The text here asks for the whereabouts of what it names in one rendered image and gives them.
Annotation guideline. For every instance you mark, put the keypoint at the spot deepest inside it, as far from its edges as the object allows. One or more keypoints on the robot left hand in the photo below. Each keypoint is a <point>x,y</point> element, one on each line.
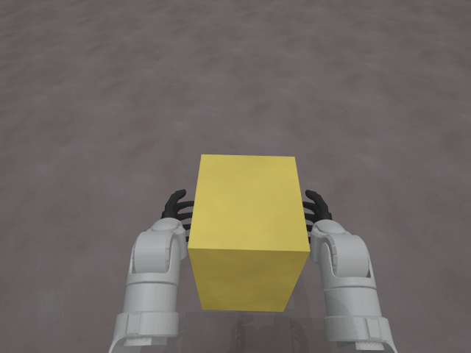
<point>172,208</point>

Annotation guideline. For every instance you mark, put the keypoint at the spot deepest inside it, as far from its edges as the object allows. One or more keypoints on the robot right forearm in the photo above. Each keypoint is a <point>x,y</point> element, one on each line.
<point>354,318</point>

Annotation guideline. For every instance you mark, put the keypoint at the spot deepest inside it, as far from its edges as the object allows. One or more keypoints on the carton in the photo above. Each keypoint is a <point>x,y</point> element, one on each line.
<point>248,241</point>

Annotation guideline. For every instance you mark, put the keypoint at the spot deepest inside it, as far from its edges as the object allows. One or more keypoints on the robot left forearm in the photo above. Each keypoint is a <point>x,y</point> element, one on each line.
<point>149,313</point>

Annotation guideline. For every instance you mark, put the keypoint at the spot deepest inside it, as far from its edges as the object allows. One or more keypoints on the robot right hand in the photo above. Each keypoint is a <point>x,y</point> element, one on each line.
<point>320,209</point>

